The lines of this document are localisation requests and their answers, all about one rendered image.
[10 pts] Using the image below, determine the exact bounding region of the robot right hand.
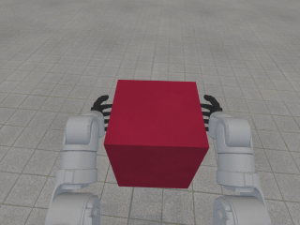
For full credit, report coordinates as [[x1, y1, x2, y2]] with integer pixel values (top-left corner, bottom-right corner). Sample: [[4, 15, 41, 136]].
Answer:
[[201, 95, 223, 131]]

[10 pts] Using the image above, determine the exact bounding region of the robot left forearm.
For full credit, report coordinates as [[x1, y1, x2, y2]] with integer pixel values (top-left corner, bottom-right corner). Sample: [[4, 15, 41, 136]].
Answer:
[[45, 110, 105, 225]]

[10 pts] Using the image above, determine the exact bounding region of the robot right upper arm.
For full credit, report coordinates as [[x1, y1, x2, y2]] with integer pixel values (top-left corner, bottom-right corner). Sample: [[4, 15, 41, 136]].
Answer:
[[212, 195, 271, 225]]

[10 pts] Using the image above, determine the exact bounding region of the carton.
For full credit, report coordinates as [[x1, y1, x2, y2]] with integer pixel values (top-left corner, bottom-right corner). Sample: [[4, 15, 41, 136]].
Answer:
[[104, 80, 209, 188]]

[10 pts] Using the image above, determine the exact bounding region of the robot left upper arm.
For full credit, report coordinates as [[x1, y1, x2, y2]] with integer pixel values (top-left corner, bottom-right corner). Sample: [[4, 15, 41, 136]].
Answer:
[[46, 192, 101, 225]]

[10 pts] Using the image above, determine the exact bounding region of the robot right forearm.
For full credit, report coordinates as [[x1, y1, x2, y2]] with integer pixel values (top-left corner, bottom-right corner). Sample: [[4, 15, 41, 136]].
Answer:
[[208, 111, 272, 225]]

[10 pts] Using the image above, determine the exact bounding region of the robot left hand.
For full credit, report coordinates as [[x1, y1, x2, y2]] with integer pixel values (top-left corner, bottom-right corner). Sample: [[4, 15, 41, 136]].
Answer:
[[90, 95, 113, 131]]

